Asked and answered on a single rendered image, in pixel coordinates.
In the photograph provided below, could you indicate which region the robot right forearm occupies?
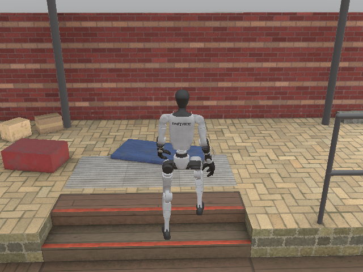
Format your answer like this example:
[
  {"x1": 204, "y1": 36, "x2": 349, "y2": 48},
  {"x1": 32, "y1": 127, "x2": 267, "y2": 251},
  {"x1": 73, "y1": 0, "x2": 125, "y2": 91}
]
[{"x1": 202, "y1": 138, "x2": 213, "y2": 164}]

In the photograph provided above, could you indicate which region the left robot upper arm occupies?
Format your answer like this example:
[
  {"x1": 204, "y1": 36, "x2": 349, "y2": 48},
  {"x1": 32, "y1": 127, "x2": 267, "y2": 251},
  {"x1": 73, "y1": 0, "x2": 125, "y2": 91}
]
[{"x1": 157, "y1": 114, "x2": 170, "y2": 145}]

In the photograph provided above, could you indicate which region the right robot hand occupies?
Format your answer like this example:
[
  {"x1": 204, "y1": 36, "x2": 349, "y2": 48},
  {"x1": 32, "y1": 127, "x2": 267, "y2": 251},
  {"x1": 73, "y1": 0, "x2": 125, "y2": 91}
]
[{"x1": 202, "y1": 162, "x2": 215, "y2": 177}]

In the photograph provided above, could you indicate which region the left robot hand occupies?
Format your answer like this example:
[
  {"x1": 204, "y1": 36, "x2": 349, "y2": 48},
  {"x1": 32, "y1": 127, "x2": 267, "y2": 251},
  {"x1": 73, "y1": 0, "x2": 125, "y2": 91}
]
[{"x1": 158, "y1": 150, "x2": 171, "y2": 159}]

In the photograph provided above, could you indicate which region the robot right foot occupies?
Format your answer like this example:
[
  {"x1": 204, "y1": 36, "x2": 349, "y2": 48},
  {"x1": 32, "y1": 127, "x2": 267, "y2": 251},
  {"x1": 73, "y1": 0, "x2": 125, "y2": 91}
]
[{"x1": 196, "y1": 201, "x2": 204, "y2": 215}]

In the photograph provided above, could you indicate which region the robot right thigh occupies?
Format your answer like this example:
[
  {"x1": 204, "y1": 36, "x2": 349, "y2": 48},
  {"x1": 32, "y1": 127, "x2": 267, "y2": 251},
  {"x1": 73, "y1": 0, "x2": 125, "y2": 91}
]
[{"x1": 189, "y1": 156, "x2": 202, "y2": 179}]

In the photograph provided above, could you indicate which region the right robot upper arm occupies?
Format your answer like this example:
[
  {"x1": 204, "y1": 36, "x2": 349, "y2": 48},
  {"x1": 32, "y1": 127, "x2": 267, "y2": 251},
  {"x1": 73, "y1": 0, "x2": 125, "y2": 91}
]
[{"x1": 194, "y1": 114, "x2": 207, "y2": 147}]

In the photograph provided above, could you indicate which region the robot left forearm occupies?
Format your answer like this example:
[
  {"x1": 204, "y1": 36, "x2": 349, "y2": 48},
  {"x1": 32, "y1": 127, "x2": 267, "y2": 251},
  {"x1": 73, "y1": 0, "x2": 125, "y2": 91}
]
[{"x1": 157, "y1": 137, "x2": 164, "y2": 152}]

